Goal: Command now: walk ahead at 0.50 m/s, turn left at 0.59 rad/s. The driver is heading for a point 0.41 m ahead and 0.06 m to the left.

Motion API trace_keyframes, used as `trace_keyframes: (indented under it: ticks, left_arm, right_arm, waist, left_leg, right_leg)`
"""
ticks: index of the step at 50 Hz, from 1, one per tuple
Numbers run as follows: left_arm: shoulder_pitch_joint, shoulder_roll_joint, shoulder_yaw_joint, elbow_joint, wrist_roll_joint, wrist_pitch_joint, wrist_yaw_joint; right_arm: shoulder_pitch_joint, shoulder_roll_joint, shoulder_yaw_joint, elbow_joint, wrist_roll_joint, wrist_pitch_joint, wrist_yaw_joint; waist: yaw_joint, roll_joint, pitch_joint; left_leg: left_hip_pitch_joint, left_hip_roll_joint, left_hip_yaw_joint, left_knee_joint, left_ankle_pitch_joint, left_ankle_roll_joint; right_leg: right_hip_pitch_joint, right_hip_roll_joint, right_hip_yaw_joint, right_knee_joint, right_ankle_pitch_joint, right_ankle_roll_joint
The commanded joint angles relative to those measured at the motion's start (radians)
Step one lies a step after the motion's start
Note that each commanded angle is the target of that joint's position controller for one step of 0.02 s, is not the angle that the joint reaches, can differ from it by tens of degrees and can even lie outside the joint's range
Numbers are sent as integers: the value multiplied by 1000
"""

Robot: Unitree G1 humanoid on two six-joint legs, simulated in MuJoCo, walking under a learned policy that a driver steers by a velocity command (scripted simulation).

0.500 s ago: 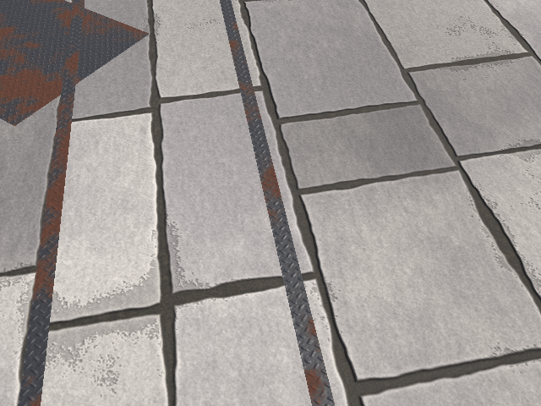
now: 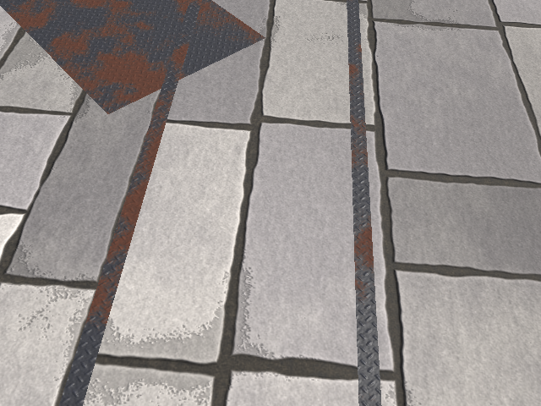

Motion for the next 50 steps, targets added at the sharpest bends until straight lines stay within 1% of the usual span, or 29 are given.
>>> trace_keyframes:
  ticks: [1, 5, 9, 12, 13, 14, 15, 16, 17, 18, 19, 20, 21, 22, 24, 26, 29, 32, 33, 34, 35, 36, 37, 38, 39, 41, 42, 46, 50]
  left_arm:
    - [-12, 74, 20, -68, 15, 9, 6]
    - [-150, 41, 5, -114, 5, 2, -8]
    - [-228, 64, 7, -158, -9, -11, -26]
    - [-203, 95, 18, -163, -12, -27, -36]
    - [-152, 106, 25, -152, -12, -32, -34]
    - [-51, 131, 39, -128, -6, -37, -29]
    - [100, 177, 54, -111, 13, -40, -21]
    - [230, 264, 77, -88, 36, -28, -15]
    - [228, 195, 61, -79, 10, -20, -23]
    - [166, 118, 39, -99, 2, -11, -21]
    - [109, 85, 25, -112, 10, 1, -20]
    - [72, 64, 15, -105, 13, 7, -24]
    - [53, 50, 6, -98, 17, 6, -27]
    - [44, 51, 5, -86, 18, 5, -31]
    - [27, 79, 12, -64, 16, 5, -30]
    - [6, 115, 21, -51, 7, 16, -22]
    - [24, 133, 24, -27, -10, 35, -16]
    - [40, 139, 19, -4, -19, 49, -16]
    - [34, 135, 15, 0, -25, 53, -16]
    - [54, 111, 6, 10, -26, 54, -17]
    - [90, 75, -8, 18, -6, 50, -18]
    - [169, 38, -23, 22, 29, 42, -24]
    - [201, 1, -38, 30, 20, 50, -20]
    - [152, 36, -36, 22, 15, 62, -14]
    - [126, 59, -31, 21, 15, 75, -12]
    - [122, 104, -21, 33, 17, 93, -6]
    - [127, 101, -22, 37, 16, 97, -6]
    - [124, 88, -26, 56, 7, 98, 2]
    - [112, 81, -26, 75, 5, 112, 8]
  right_arm:
    - [-26, -170, -41, -79, 5, -24, -24]
    - [32, -169, -41, -65, 11, -13, -38]
    - [95, -164, -40, -42, 17, -3, -40]
    - [96, -166, -42, -43, 15, 10, -49]
    - [83, -164, -42, -48, 14, 14, -50]
    - [60, -144, -34, -60, 13, 14, -48]
    - [36, -98, -15, -85, 1, 10, -42]
    - [164, -36, 4, -104, 18, 3, -45]
    - [202, -95, 2, -99, 22, -2, -47]
    - [131, -171, -18, -90, 21, 3, -48]
    - [58, -181, -22, -102, 10, 12, -51]
    - [14, -169, -24, -117, -4, 16, -51]
    - [12, -151, -26, -122, -7, 24, -50]
    - [30, -116, -18, -120, -1, 32, -47]
    - [32, -64, -2, -124, 0, 41, -47]
    - [7, -49, 10, -132, -8, 44, -43]
    - [-59, -63, 13, -139, -7, 47, -34]
    - [-112, -83, 6, -155, -12, 50, -29]
    - [-108, -84, 4, -152, -15, 48, -28]
    - [-107, -98, -1, -151, -22, 46, -30]
    - [-103, -143, -10, -161, -30, 46, -38]
    - [-116, -189, -13, -183, -41, 54, -49]
    - [-136, -112, 10, -170, -40, 62, -47]
    - [-175, -77, 17, -172, -30, 62, -36]
    - [-209, -71, 18, -170, -28, 62, -29]
    - [-206, -96, 13, -169, -27, 54, -18]
    - [-195, -108, 10, -161, -25, 50, -16]
    - [-186, -86, 12, -138, -22, 43, -21]
    - [-199, -81, 9, -113, -20, 46, -21]
  waist:
    - [34, 46, -69]
    - [-22, 95, -42]
    - [-51, 113, -34]
    - [-28, 142, -44]
    - [0, 162, -59]
    - [55, 160, -114]
    - [128, 110, -246]
    - [102, -157, -410]
    - [87, -268, -418]
    - [99, -147, -274]
    - [89, -54, -195]
    - [66, -16, -130]
    - [37, -29, -113]
    - [17, -54, -103]
    - [1, -87, -114]
    - [-3, -87, -159]
    - [25, -88, -181]
    - [31, -81, -156]
    - [19, -78, -147]
    - [16, -65, -141]
    - [27, 2, -165]
    - [83, 136, -215]
    - [90, 213, -258]
    - [78, 177, -217]
    - [81, 158, -181]
    - [64, 109, -116]
    - [65, 96, -112]
    - [58, 72, -146]
    - [59, 51, -140]
  left_leg:
    - [52, 252, -267, -196, 256, 179]
    - [15, 191, -218, -176, 156, 115]
    - [91, 225, -300, -109, 105, 98]
    - [172, 254, -383, -19, 142, 84]
    - [176, 248, -396, 19, 191, 74]
    - [152, 204, -374, 111, 268, 48]
    - [37, 151, -315, 344, 218, 12]
    - [-304, 1, -176, 707, -136, -80]
    - [-458, 20, -181, 880, -447, -104]
    - [-495, 60, -196, 956, -397, -120]
    - [-464, 90, -156, 961, -345, -134]
    - [-435, 108, -136, 907, -324, -142]
    - [-387, 137, -127, 843, -312, -140]
    - [-336, 144, -110, 771, -303, -140]
    - [-275, 140, -69, 621, -256, -153]
    - [-190, 149, -45, 472, -141, -155]
    - [-103, 138, -17, 317, 0, -148]
    - [-47, 123, -4, 176, 43, -120]
    - [8, 112, 10, 95, 94, -103]
    - [75, 117, -3, 17, 156, -80]
    - [177, 207, -97, 0, 389, -49]
    - [288, 351, -233, 54, 616, 31]
    - [247, 389, -273, 45, 495, 113]
    - [174, 324, -249, 34, 331, 85]
    - [131, 263, -194, 43, 222, 34]
    - [84, 206, -143, 67, 218, -13]
    - [82, 202, -139, 76, 257, -19]
    - [127, 199, -125, 119, 427, -10]
    - [122, 191, -118, 115, 409, -8]
  right_leg:
    - [-63, -3, 4, -156, 142, 36]
    - [8, 62, -8, -450, 387, 39]
    - [32, 92, 12, -565, 392, 20]
    - [76, 106, 20, -612, 269, -9]
    - [142, 113, 7, -630, 237, -27]
    - [296, 109, -4, -665, 260, -57]
    - [562, -20, 102, -620, 257, -121]
    - [946, -261, 494, -636, 222, -287]
    - [970, -342, 722, -715, 190, -333]
    - [838, -305, 579, -714, 280, -300]
    - [701, -260, 413, -699, 461, -272]
    - [572, -214, 299, -706, 635, -261]
    - [496, -178, 223, -718, 715, -245]
    - [437, -150, 172, -741, 744, -236]
    - [388, -133, 102, -773, 830, -254]
    - [372, -129, 47, -783, 861, -255]
    - [382, -116, 7, -786, 754, -235]
    - [395, -121, 22, -750, 579, -210]
    - [379, -110, 23, -724, 496, -189]
    - [357, -81, 22, -692, 397, -151]
    - [311, -34, -8, -633, 271, -90]
    - [221, 47, -71, -544, -22, -30]
    - [243, 45, -63, -545, -113, 3]
    - [286, 41, -58, -580, -42, 16]
    - [295, 44, -67, -606, 19, 17]
    - [293, 45, -72, -616, 67, 12]
    - [308, 43, -69, -618, 87, 11]
    - [347, 33, -65, -613, 162, 11]
    - [369, 33, -68, -620, 155, 15]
